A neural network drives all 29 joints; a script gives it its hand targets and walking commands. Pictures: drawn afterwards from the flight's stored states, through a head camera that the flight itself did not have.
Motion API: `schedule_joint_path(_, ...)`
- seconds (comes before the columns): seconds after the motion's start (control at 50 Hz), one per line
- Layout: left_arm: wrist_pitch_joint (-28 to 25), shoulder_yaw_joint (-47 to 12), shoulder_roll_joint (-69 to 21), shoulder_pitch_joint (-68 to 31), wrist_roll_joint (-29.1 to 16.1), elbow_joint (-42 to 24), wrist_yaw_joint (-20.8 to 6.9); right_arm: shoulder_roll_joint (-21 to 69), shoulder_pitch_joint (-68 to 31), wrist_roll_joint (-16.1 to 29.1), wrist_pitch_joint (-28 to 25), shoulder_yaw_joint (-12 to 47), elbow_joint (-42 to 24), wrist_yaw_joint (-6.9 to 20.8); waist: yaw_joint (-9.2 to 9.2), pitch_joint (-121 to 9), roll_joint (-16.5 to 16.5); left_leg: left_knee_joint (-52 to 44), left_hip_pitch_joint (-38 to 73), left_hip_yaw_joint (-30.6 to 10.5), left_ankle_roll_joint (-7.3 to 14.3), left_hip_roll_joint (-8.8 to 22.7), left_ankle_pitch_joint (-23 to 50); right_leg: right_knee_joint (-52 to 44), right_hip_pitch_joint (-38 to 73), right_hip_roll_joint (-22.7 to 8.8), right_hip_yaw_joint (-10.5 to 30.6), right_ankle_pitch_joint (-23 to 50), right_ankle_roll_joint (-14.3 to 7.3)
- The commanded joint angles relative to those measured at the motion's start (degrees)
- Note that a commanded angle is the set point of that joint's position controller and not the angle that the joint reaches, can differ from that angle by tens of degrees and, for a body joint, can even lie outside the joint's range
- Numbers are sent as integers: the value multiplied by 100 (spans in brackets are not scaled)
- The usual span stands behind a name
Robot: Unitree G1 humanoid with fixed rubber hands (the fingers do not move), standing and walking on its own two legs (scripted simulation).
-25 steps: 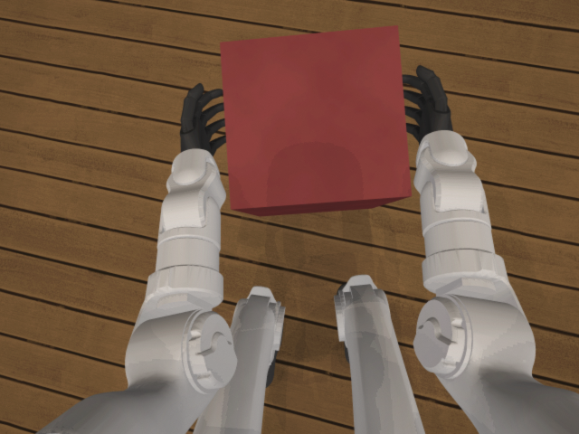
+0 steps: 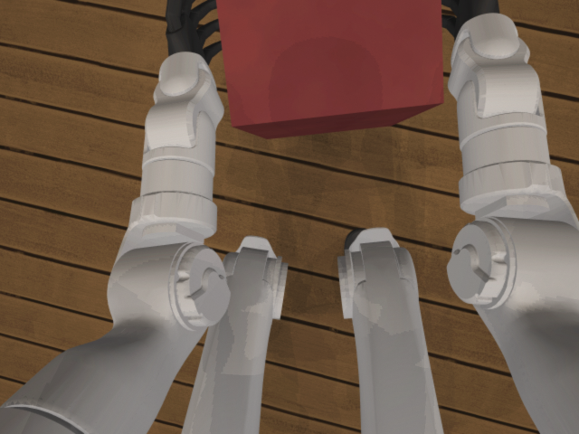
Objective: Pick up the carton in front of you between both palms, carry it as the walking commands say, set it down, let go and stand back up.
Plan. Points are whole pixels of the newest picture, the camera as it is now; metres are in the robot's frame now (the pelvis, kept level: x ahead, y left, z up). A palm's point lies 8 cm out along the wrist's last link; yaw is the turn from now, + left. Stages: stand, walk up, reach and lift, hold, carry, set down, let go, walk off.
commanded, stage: set down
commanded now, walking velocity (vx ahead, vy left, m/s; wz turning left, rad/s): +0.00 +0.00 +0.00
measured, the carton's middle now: (324, 47) +0.55 -0.07 -0.22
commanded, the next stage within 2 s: none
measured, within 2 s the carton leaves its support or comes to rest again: rests again in 0.64 s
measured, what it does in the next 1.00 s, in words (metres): lowers itself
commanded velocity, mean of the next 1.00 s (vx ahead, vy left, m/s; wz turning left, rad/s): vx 0.00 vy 0.00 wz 0.00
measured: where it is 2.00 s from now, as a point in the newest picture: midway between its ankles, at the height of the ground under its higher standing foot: (313, 304)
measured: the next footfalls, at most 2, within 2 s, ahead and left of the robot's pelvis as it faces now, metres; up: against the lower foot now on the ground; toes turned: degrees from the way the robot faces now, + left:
none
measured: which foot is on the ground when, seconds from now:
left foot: down 0.00-1.00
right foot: down 0.00-1.00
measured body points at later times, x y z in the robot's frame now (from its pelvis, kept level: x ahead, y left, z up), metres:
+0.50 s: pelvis +0.00 +0.00 -0.07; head +0.38 -0.04 +0.18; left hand +0.56 +0.08 -0.24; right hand +0.56 -0.22 -0.24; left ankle +0.08 +0.12 -0.42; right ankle +0.12 -0.11 -0.42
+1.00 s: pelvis -0.01 +0.00 -0.08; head +0.36 -0.04 +0.16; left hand +0.55 +0.09 -0.25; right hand +0.55 -0.23 -0.25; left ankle +0.08 +0.12 -0.42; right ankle +0.12 -0.11 -0.42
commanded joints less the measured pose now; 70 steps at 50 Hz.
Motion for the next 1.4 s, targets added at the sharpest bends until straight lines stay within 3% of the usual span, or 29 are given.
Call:
schedule_joint_path(0.0,-171,-2849,-4554,-4239,-724,-157,-1257,4896,-3084,740,-175,2130,-74,1240,-133,-6689,-644,-649,1653,643,133,-190,1470,-351,5251,70,-631,1972,41)
schedule_joint_path(0.16,-233,-3138,-4216,-4891,-1103,-200,-1131,4467,-3683,1130,-238,2316,17,1352,-203,-6579,-577,-18,1781,675,140,-133,1668,351,5011,-29,-682,2212,-2)
schedule_joint_path(0.2,-246,-3203,-4212,-5015,-1162,-168,-1135,4437,-3905,1249,-281,2332,-46,1401,-271,-6317,-373,132,1926,669,169,-121,1714,411,4440,-20,-694,2094,-22)
schedule_joint_path(0.26,-319,-3474,-4311,-5119,-1340,-257,-1111,4355,-3909,1400,-368,2342,-96,1450,-407,-6340,-58,344,2018,670,137,-122,2115,638,4486,-25,-633,2547,-102)
schedule_joint_path(0.34,-367,-3763,-4434,-5173,-1541,-368,-1077,4314,-3773,1512,-395,2303,-44,1466,-601,-6507,95,499,2082,642,117,-126,2424,834,4716,-40,-617,2930,-160)
schedule_joint_path(0.4,-356,-3695,-4445,-5004,-1486,-171,-1099,4307,-3611,1457,-379,2187,178,1538,-639,-6076,153,536,1952,592,126,-132,2340,901,4367,-47,-627,2739,-175)
schedule_joint_path(0.54,-361,-3328,-4298,-4843,-1300,187,-1123,4160,-3763,1417,-420,1995,332,1690,-603,-5251,173,589,1744,498,201,-133,2063,967,3538,-89,-645,2186,-199)
schedule_joint_path(0.74,-401,-3101,-3815,-4963,-1274,512,-1166,3684,-4041,1426,-513,1862,544,1698,-626,-4343,197,702,1470,435,269,-97,1508,1032,3234,-166,-558,1564,-284)
schedule_joint_path(1.02,-288,-2296,-3139,-4304,-749,1341,-1391,3196,-3405,917,-356,1318,1291,1828,-458,-2462,186,739,638,411,359,-11,488,992,2655,-185,-342,595,-417)
schedule_joint_path(1.26,-209,-1973,-2552,-3777,-518,1616,-1391,2582,-3079,682,-318,1029,1609,1830,-410,-1768,208,830,756,416,351,78,267,1059,2566,-245,-332,279,-416)
schedule_joint_path(1.32,-270,-1907,-2148,-3621,-466,1564,-1304,2118,-2928,624,-412,863,1641,1726,-411,-1737,173,865,945,442,260,129,383,1095,2771,-298,-350,434,-318)
schedule_joint_path(1.38,-458,-1486,-398,-3053,-399,1558,-865,236,-2475,496,-664,335,1695,1248,-443,-2042,71,914,1240,527,123,204,599,1134,3142,-392,-395,676,-197)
